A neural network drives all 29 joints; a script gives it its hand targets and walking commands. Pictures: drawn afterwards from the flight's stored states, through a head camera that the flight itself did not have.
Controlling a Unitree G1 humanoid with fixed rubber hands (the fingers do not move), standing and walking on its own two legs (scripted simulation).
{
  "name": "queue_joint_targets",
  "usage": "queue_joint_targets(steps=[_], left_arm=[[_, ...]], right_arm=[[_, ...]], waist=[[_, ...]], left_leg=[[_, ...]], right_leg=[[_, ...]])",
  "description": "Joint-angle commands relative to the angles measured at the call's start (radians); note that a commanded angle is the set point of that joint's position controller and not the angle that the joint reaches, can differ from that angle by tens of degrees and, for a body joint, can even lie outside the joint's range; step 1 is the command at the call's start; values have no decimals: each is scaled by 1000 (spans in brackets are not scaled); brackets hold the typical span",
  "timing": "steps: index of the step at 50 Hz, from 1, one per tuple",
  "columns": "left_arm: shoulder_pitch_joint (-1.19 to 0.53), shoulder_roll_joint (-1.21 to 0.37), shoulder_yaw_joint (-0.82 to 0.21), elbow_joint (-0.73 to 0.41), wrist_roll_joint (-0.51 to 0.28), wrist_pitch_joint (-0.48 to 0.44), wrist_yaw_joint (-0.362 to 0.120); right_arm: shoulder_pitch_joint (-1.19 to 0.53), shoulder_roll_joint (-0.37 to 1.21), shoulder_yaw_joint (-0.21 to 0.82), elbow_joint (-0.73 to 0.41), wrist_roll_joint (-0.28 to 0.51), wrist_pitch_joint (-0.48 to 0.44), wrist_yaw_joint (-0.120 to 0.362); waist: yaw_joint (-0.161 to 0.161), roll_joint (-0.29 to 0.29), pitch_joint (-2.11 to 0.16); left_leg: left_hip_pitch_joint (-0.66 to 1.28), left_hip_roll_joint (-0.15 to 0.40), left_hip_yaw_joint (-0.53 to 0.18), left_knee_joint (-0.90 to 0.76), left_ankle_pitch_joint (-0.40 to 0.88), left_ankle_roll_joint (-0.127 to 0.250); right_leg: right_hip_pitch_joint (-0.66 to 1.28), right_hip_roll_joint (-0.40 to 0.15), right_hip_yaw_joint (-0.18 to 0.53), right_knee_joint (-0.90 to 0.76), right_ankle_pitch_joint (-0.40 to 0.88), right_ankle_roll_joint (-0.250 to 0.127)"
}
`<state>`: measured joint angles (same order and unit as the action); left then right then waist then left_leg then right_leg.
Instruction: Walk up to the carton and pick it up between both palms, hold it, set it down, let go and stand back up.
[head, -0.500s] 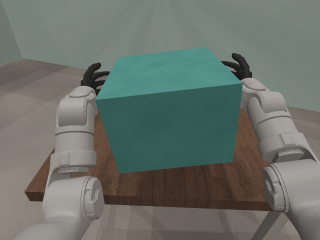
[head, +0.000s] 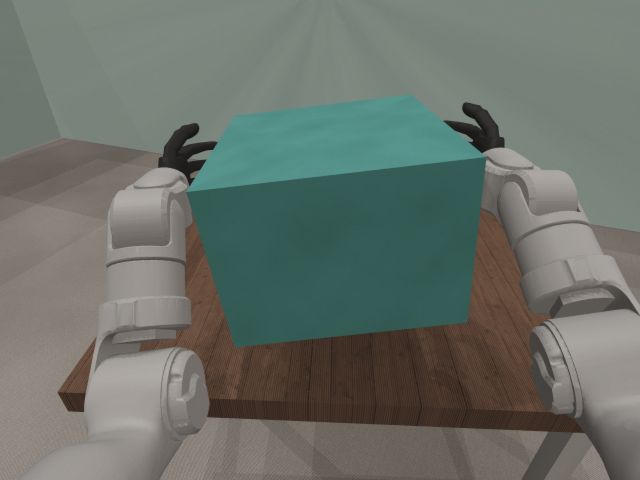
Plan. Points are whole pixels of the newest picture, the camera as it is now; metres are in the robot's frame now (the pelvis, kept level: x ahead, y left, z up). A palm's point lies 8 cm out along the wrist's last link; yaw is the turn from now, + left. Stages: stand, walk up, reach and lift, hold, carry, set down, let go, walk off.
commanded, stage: reach and lift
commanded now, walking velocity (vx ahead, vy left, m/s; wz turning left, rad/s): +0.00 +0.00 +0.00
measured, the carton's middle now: (334, 204) +0.40 +0.00 +0.24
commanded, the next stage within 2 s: hold in 0.10 s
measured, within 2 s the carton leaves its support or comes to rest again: neither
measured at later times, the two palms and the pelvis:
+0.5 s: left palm (166, 162) +0.36 +0.19 +0.31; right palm (487, 134) +0.37 -0.17 +0.34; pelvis -0.01 +0.00 +0.00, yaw +0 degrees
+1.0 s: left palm (171, 158) +0.36 +0.18 +0.32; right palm (493, 146) +0.36 -0.18 +0.33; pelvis +0.00 +0.00 +0.00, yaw +0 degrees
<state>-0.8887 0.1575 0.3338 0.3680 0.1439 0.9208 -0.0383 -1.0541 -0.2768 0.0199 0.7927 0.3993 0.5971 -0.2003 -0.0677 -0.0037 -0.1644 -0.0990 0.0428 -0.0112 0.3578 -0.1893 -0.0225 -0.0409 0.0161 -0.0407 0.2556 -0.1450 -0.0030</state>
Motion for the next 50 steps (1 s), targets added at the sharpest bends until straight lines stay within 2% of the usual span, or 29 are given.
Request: queue_joint_targets(steps=[1, 6, 10, 11, 12, 13, 15, 17, 19, 20, 24, 26, 27, 28, 33, 34, 35, 36, 38, 40, 46, 50], left_arm=[[-918, -535, -392, -139, -213, -130, -133], [-942, -539, -362, -55, -216, -142, -121], [-956, -555, -385, -88, -244, -121, -95], [-936, -525, -316, 13, -203, -101, -106], [-935, -515, -304, 19, -193, -96, -118], [-919, -496, -280, 56, -171, -91, -126], [-935, -497, -278, 49, -170, -89, -137], [-984, -508, -301, -15, -197, -97, -135], [-986, -509, -307, -24, -211, -99, -129], [-991, -498, -300, -13, -204, -98, -127], [-987, -506, -315, 25, -201, -89, -137], [-997, -501, -308, 41, -198, -87, -141], [-1009, -501, -302, 31, -197, -91, -142], [-1019, -512, -313, 27, -205, -93, -143], [-1000, -511, -323, -41, -212, -97, -137], [-1037, -533, -391, -212, -272, -109, -118], [-1011, -529, -393, -172, -270, -96, -102], [-978, -517, -382, -161, -264, -89, -96], [-892, -488, -319, -74, -209, -70, -104], [-883, -483, -298, -43, -188, -66, -121], [-981, -509, -338, -75, -234, -93, -113], [-966, -507, -314, -9, -220, -96, -116]], right_arm=[[-874, 682, 179, -302, 149, -3, 154], [-908, 679, 160, -229, 135, -2, 158], [-953, 657, 191, -255, 193, 9, 163], [-959, 622, 156, -197, 172, 29, 158], [-960, 619, 157, -185, 168, 33, 157], [-956, 610, 143, -153, 161, 41, 157], [-970, 621, 143, -152, 173, 42, 158], [-995, 635, 153, -202, 195, 37, 158], [-1013, 638, 162, -232, 214, 37, 155], [-1010, 635, 161, -213, 216, 42, 153], [-979, 586, 113, -140, 194, 52, 155], [-986, 572, 96, -108, 183, 56, 161], [-987, 583, 99, -101, 182, 56, 163], [-994, 575, 93, -103, 185, 54, 165], [-969, 582, 123, -158, 228, 56, 152], [-939, 596, 176, -248, 299, 50, 161], [-931, 566, 177, -255, 299, 62, 160], [-926, 563, 181, -256, 293, 66, 161], [-902, 544, 174, -214, 257, 74, 160], [-915, 565, 166, -203, 239, 74, 156], [-1009, 652, 178, -304, 252, 59, 148], [-1004, 652, 170, -275, 230, 62, 140]], waist=[[-11, 32, -315], [2, 34, -324], [12, 58, -406], [10, 9, -304], [13, -4, -319], [21, -7, -276], [27, 8, -295], [22, 24, -367], [23, 21, -398], [25, 27, -378], [-5, 71, -309], [-5, 67, -285], [-2, 60, -292], [-4, 83, -312], [-7, 99, -391], [9, 158, -556], [4, 156, -497], [1, 127, -468], [9, 68, -339], [17, 33, -284], [18, 3, -370], [18, -9, -342]], left_leg=[[0, -75, -5, -43, 178, -7], [-43, -70, -11, -62, 106, 4], [-24, -59, -17, -34, 197, -9], [-58, -68, -6, -46, 161, 6], [-64, -68, -5, -56, 135, 12], [-81, -65, -4, -70, 107, 18], [-93, -65, -2, -68, 120, 18], [-64, -68, -3, -43, 184, 4], [-34, -72, -5, -20, 237, 0], [-36, -73, -4, -20, 237, -1], [-67, -62, -11, -45, 161, -16], [-86, -58, -14, -58, 123, -13], [-90, -56, -15, -61, 121, -11], [-89, -55, -17, -56, 131, -20], [-27, -67, -23, -8, 291, -40], [25, -62, -41, 24, 394, -64], [34, -64, -34, 32, 401, -68], [28, -60, -31, 25, 406, -62], [-2, -56, -34, -4, 331, -39], [-33, -55, -37, -30, 242, -20], [-16, -71, -28, -8, 243, -3], [-40, -73, -26, -25, 168, 11]], right_leg=[[78, 53, 51, -1, 203, 34], [68, 51, 55, -3, 131, 24], [96, 68, 59, 17, 183, 18], [80, 59, 67, -4, 132, 21], [86, 55, 69, -3, 118, 23], [71, 54, 70, -8, 84, 19], [83, 52, 74, -2, 94, 15], [97, 55, 75, 10, 149, 21], [94, 60, 73, 12, 195, 25], [87, 59, 70, 10, 191, 26], [56, 56, 71, -1, 119, 8], [46, 54, 71, -7, 81, 5], [51, 53, 73, -4, 85, 6], [55, 53, 75, 0, 94, 2], [101, 62, 70, 19, 245, 13], [166, 78, 66, 54, 331, 11], [119, 80, 70, 39, 331, 15], [115, 84, 62, 40, 331, 19], [106, 75, 63, 11, 270, 16], [100, 63, 70, -6, 207, 14], [81, 64, 68, 2, 257, 37], [66, 54, 73, -12, 198, 37]])
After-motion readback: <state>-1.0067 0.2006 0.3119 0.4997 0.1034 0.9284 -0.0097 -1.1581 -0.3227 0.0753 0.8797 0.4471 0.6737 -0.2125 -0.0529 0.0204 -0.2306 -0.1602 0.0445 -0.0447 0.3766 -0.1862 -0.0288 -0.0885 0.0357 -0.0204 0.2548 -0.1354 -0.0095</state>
